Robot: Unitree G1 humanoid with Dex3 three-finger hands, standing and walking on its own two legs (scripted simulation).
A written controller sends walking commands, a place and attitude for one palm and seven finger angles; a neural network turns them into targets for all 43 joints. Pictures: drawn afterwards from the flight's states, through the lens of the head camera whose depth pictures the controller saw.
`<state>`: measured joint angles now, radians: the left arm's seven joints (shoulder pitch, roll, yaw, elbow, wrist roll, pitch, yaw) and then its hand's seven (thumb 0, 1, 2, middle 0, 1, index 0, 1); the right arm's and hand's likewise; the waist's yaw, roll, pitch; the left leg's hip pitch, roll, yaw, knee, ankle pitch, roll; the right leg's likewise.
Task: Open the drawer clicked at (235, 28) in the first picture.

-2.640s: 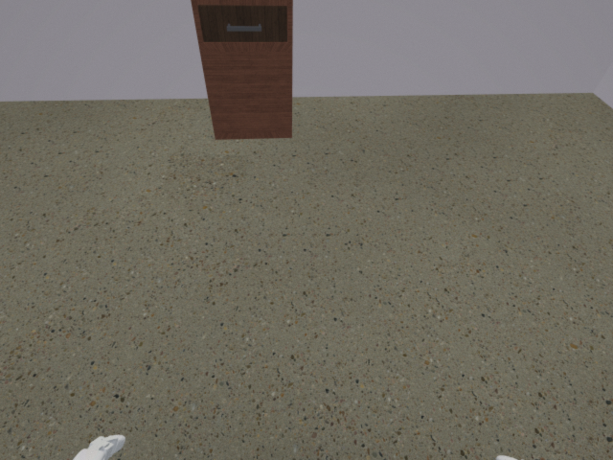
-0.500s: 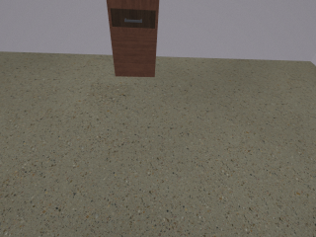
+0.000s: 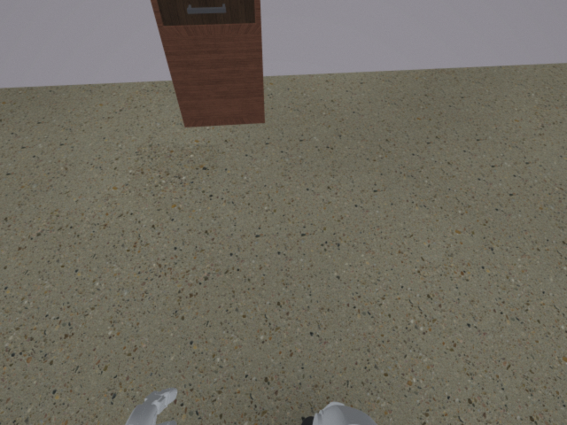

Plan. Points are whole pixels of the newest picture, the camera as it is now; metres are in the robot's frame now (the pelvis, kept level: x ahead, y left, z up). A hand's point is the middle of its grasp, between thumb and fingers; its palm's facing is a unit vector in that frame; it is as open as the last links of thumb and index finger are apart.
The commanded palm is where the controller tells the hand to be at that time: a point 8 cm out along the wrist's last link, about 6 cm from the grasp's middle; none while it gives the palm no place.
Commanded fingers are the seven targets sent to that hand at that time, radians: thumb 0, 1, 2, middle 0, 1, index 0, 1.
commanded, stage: walk to a spot facing it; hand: left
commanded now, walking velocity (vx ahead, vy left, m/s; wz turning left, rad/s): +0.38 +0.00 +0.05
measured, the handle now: (206, 8) +1.59 +0.33 -0.13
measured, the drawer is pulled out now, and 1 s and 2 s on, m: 0.00 0.00 0.00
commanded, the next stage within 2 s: take the last steps up to it in 1.52 s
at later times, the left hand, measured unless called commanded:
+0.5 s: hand out of the picture +0.12 +0.19 -0.16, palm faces +0.16 -0.98 -0.13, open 7.4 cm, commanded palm none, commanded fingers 0.00 0.90 0.90 -0.20 -0.30 -0.20 -0.30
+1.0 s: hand (207, 199) +0.58 +0.18 -0.14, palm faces -0.09 -0.97 -0.24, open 7.4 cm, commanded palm none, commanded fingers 0.00 0.90 0.90 -0.20 -0.30 -0.20 -0.30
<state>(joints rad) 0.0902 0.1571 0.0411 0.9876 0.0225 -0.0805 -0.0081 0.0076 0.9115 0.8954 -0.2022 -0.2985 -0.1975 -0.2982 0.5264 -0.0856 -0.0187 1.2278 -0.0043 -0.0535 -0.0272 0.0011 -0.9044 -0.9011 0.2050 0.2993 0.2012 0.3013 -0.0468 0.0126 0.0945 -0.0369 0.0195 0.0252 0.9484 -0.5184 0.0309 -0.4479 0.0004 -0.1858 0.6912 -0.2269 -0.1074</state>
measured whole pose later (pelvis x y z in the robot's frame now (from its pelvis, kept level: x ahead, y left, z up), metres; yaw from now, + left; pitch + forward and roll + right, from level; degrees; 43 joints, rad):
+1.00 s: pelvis +0.45 +0.00 +0.01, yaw -4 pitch -1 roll +1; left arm 0.11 0.18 0.07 1.00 0.03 -0.04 -0.02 0.01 0.92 0.90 -0.20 -0.30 -0.19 -0.30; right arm 0.48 -0.13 -0.04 1.18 -0.03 -0.05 0.00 0.00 -0.91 -0.90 0.20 0.30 0.20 0.30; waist -0.06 0.02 0.06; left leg 0.01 0.09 0.24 0.52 -0.46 -0.03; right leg -0.41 -0.07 -0.15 0.59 -0.16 -0.04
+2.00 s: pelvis +0.81 +0.03 +0.03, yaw +4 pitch -1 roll +2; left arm 0.18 0.16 0.06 1.03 0.03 0.00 0.00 0.01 0.92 0.90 -0.20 -0.30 -0.20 -0.30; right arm 0.38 -0.14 -0.05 1.12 -0.03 -0.04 -0.01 0.00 -0.92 -0.90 0.20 0.30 0.20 0.30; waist -0.04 0.01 0.02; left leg -0.10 0.00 0.18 0.39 -0.27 0.03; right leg -0.37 -0.11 -0.09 0.65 -0.29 0.04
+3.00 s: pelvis +1.10 +0.05 +0.02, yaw +6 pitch +0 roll +1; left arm 0.16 0.14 0.02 1.04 0.02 -0.03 0.03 0.01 0.92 0.90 -0.20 -0.30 -0.20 -0.30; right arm 0.32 -0.15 -0.03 1.13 -0.01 0.01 -0.02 0.00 -0.91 -0.90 0.20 0.30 0.20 0.30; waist -0.04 0.05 0.04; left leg -0.17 0.05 0.14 0.55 -0.40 -0.02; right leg -0.31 -0.05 -0.12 0.56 -0.25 -0.04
